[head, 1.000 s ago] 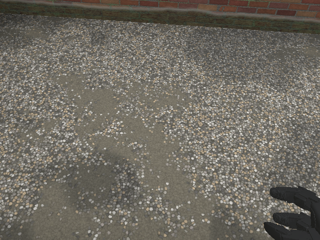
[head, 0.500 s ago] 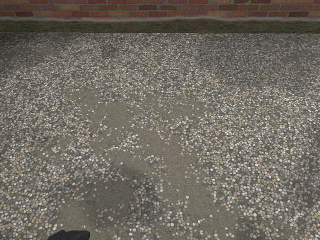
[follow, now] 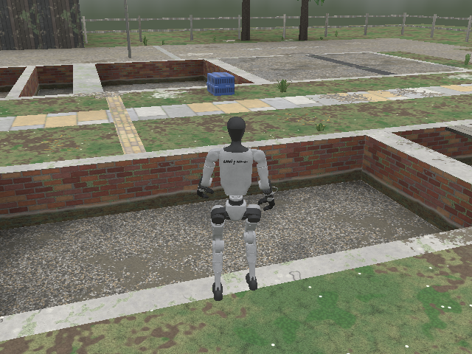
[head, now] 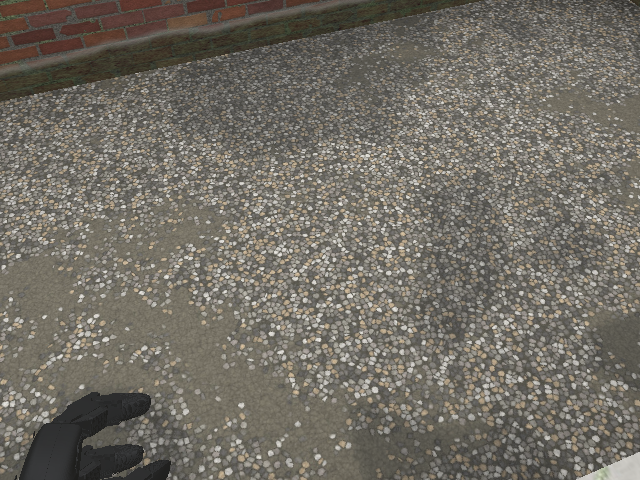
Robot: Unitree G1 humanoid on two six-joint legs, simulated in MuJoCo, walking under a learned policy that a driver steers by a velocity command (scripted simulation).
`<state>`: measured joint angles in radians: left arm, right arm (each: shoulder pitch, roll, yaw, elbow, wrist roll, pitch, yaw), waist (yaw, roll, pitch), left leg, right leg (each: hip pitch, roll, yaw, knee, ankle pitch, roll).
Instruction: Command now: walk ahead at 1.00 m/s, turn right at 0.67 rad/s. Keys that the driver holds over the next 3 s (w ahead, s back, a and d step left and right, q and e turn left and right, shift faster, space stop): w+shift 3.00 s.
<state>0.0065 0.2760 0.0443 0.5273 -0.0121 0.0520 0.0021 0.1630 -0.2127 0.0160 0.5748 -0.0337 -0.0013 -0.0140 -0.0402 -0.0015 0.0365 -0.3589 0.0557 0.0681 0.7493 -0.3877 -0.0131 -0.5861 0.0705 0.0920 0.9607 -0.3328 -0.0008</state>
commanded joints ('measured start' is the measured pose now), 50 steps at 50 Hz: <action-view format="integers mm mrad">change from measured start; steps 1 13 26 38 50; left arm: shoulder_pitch -68 -156 -183 -199 -208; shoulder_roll -27 32 -24 -41 -46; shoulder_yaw -29 -42 -61 -59 -61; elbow -86 -91 -97 -94 -87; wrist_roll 1 -13 -13 -5 -6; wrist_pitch -5 13 17 -5 -12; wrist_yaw -17 -2 -22 -18 -10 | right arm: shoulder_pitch -180 -27 -103 -139 -149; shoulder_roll -88 -47 -15 -5 -2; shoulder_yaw -12 -28 -38 -25 -16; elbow -96 -50 -48 -62 -84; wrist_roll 14 19 33 37 38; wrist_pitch -41 -13 -1 -5 -6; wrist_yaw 20 13 14 6 10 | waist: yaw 65 25 46 53 48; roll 160 -80 -27 6 15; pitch -143 -217 -128 -130 -123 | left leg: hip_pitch -38 147 226 225 198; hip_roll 174 -27 19 47 51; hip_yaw -166 61 41 10 -2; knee -291 -51 -140 -198 -212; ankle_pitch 177 124 111 135 114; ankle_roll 60 -26 -10 9 14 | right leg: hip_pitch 185 293 202 225 230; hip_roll -57 -87 -24 -15 -25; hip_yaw -48 156 88 26 17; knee -80 -478 -506 -452 -430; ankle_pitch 117 165 58 151 168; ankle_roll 4 -86 -42 -19 -12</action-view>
